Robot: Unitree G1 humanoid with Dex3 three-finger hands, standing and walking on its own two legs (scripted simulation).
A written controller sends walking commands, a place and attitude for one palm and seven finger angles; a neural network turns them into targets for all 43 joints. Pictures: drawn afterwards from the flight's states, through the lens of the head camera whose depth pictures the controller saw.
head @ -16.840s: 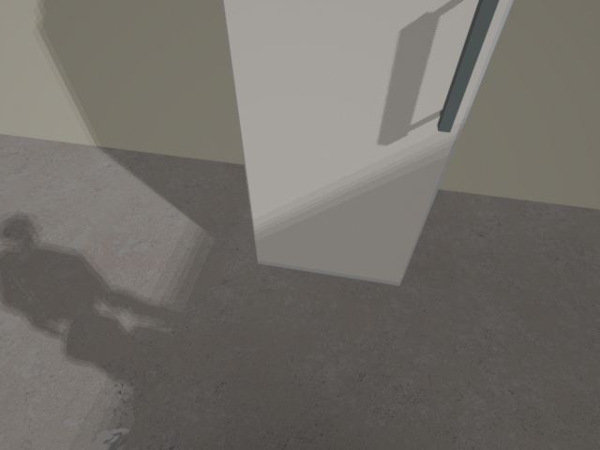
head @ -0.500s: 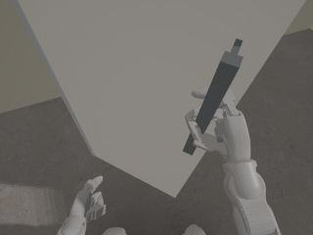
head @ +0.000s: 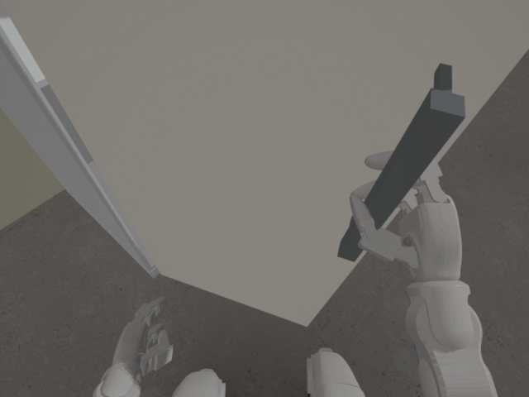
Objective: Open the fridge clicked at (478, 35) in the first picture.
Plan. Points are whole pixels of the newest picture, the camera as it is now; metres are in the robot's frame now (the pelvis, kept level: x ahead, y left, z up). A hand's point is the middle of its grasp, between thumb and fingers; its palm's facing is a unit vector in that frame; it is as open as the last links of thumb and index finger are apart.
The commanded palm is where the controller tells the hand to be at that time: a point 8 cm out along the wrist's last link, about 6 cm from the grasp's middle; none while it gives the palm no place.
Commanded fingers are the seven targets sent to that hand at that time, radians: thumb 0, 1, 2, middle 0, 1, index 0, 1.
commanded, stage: walk backward, drawing the door open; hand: right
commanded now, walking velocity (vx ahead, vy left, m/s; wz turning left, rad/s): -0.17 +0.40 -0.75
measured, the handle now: (383, 185) +0.34 -0.10 +0.17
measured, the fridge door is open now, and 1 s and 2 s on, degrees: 68 81 81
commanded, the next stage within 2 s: stop walking and hold the door back in 0.32 s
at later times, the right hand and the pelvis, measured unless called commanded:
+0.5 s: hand (297, 330) +0.18 +0.00 +0.16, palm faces +0.45 +0.86 -0.23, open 7.2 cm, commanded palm +0.16 -0.07 +0.15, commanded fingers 0.00 -0.90 -0.90 0.45 1.40 0.45 1.40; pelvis -0.04 +0.23 +0.00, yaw -21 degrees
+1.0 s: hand (309, 307) +0.19 -0.01 +0.17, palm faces +0.52 +0.82 -0.23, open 6.6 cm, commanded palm +0.16 -0.08 +0.15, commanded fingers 0.00 -0.90 -0.90 0.45 1.40 0.45 1.40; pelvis -0.13 +0.31 +0.02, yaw -27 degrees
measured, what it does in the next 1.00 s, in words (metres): steps to the left, turning right: right foot, then left foot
